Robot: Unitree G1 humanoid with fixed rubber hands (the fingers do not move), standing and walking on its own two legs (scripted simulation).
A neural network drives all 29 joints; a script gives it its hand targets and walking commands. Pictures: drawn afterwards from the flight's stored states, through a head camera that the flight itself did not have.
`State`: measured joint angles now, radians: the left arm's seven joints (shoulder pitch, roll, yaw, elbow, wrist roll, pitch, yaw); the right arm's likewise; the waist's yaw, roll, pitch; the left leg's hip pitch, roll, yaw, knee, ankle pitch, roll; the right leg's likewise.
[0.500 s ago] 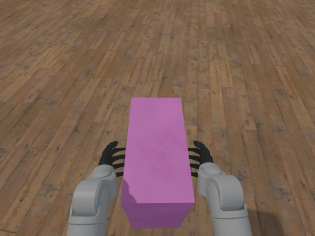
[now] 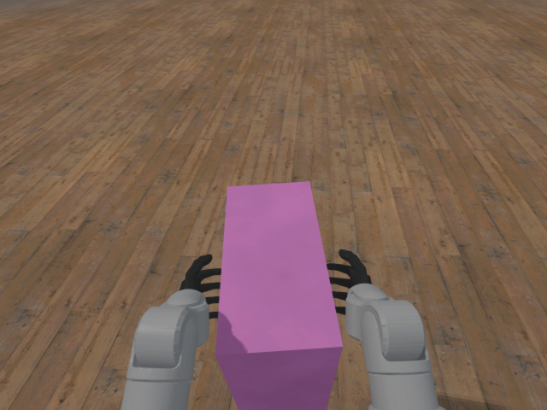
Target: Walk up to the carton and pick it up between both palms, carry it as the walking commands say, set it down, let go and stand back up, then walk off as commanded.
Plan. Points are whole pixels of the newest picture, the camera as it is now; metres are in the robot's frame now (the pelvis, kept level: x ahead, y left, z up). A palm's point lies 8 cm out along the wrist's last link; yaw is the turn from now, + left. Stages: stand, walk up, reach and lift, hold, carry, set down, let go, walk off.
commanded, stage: carry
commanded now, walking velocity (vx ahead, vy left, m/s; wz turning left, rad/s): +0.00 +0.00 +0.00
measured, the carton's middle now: (276, 298) +0.33 -0.02 +0.00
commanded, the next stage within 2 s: none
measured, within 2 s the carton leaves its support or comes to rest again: neither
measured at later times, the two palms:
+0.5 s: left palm (167, 314) +0.24 +0.12 +0.11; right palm (349, 306) +0.24 -0.11 +0.10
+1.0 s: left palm (179, 338) +0.23 +0.11 +0.08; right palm (357, 317) +0.24 -0.12 +0.09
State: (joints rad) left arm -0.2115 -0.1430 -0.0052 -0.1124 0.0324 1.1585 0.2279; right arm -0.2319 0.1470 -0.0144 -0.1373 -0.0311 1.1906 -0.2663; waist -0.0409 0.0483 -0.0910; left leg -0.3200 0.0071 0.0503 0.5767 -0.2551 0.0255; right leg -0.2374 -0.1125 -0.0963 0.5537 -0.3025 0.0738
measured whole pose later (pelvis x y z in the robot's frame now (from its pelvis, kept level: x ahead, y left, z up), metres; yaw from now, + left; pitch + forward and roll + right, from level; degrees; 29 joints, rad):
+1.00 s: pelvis -0.05 -0.01 +0.00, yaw +2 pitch -1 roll -1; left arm -0.28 -0.16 0.06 -0.03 0.03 1.09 0.21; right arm -0.28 0.16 -0.02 -0.06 -0.08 1.09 -0.25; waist -0.01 0.04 -0.05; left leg -0.38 0.01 0.01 0.53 -0.14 0.02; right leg -0.24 -0.03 -0.12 0.56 -0.30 -0.01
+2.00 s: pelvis -0.03 -0.01 +0.00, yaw +1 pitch -1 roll +0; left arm -0.26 -0.15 0.09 0.17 0.07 0.86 0.15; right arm -0.29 0.16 -0.07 0.19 -0.15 0.85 -0.17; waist -0.01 0.02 -0.06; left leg -0.36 0.01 0.02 0.56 -0.19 0.02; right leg -0.21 -0.04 -0.10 0.58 -0.35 0.00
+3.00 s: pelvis -0.10 +0.03 -0.01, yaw -18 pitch -14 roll +0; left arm -0.67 -0.27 0.53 0.72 0.47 0.63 0.13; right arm -0.62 0.19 -0.49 0.81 -0.45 0.57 -0.03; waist 0.13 -0.07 0.17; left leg -0.13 -0.04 -0.03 0.57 -0.18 0.01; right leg -0.14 0.04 0.16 0.61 -0.28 -0.01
